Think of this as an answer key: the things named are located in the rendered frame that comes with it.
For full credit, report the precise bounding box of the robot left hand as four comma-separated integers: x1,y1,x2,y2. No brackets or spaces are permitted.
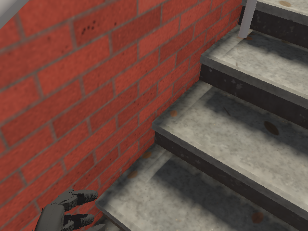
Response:
32,189,106,231

